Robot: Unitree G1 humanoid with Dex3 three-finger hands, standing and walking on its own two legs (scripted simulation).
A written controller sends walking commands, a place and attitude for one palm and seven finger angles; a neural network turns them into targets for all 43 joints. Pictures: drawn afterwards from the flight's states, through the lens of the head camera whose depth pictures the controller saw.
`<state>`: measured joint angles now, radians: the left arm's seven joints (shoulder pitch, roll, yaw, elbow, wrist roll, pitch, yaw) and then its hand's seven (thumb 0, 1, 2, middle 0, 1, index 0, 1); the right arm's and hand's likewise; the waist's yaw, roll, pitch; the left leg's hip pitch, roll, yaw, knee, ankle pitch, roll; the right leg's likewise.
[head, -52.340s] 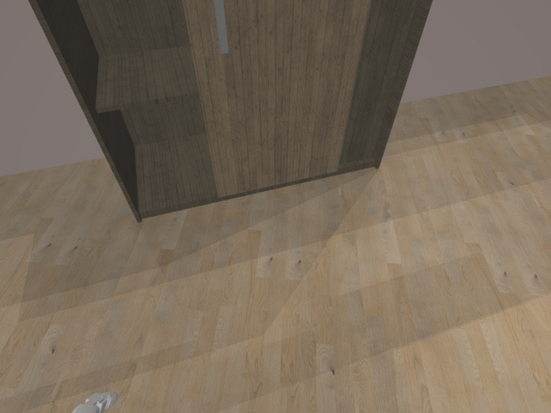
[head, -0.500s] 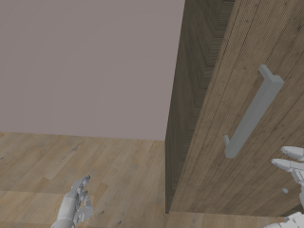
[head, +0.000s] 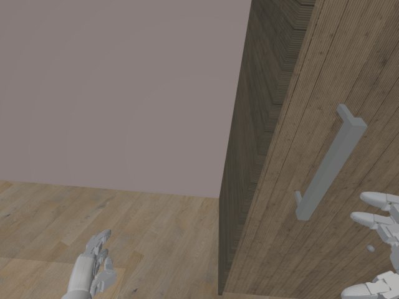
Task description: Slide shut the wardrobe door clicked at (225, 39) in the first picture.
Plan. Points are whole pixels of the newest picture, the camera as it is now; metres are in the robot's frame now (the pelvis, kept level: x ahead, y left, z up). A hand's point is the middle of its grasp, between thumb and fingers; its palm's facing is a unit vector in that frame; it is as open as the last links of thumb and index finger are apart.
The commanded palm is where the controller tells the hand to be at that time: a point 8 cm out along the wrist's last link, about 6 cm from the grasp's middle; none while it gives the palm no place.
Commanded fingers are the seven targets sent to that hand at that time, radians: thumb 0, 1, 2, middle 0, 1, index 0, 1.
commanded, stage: draw the hand back to the body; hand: right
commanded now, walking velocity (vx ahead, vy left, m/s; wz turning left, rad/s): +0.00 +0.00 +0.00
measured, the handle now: (320, 168) +0.33 -0.24 +0.14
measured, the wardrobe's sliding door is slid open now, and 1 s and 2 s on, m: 0.00 0.00 0.00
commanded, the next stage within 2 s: step back with the hand held close in 1.02 s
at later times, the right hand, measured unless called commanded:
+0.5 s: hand (359, 210) +0.22 -0.25 +0.16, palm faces +0.37 +0.84 -0.40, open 10.2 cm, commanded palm +0.17 -0.30 +0.18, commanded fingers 0.00 -0.68 -0.80 0.21 0.43 0.21 0.43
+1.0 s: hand (349, 205) +0.22 -0.24 +0.16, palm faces +0.38 +0.84 -0.39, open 7.5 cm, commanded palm +0.18 -0.28 +0.18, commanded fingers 0.00 -0.90 -0.90 0.20 0.30 0.20 0.30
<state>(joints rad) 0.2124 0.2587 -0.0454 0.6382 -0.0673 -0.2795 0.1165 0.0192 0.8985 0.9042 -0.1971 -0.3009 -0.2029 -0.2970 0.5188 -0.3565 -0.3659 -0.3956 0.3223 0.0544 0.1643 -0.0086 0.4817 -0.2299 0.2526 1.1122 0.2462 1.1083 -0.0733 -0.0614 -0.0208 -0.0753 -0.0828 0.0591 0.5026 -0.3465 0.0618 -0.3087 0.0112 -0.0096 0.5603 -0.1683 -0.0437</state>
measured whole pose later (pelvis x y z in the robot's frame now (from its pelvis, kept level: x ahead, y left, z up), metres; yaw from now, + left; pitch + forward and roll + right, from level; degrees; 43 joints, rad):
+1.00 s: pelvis +0.03 +0.01 +0.01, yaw +3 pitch -6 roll +0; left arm 0.18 0.23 -0.01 0.66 -0.01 -0.09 0.07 0.02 0.90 0.90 -0.20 -0.30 -0.20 -0.30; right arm 0.50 -0.36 -0.31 -0.40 0.10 -0.08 -0.10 0.02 -0.88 -0.89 0.21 0.31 0.21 0.31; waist -0.06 -0.06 0.04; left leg 0.07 -0.08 0.00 0.31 -0.28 0.07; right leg -0.16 0.01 -0.05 0.38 -0.13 -0.03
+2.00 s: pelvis -0.06 -0.07 +0.00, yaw +2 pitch -1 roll +4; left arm 0.20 0.23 -0.02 0.59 -0.01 -0.07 0.08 0.02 0.90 0.90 -0.20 -0.30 -0.21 -0.30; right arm 0.51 -0.39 -0.38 -0.49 0.05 -0.15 -0.16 0.02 -0.89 -0.90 0.21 0.30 0.21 0.30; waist -0.04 -0.05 0.03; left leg -0.27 -0.04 0.00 0.52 -0.28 0.01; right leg -0.45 0.03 -0.09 0.48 -0.13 -0.08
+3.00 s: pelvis -0.37 -0.27 +0.01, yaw +6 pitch -1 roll -1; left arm 0.26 0.19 0.01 0.71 -0.01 -0.03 0.07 0.02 0.90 0.90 -0.20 -0.30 -0.21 -0.30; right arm 0.49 -0.48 -0.46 -0.49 0.07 -0.15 -0.15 0.01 -0.88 -0.90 0.22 0.30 0.21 0.30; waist -0.03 0.05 -0.06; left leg -0.26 -0.02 0.10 0.54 -0.32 0.10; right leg -0.56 -0.07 -0.07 1.06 -0.40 0.03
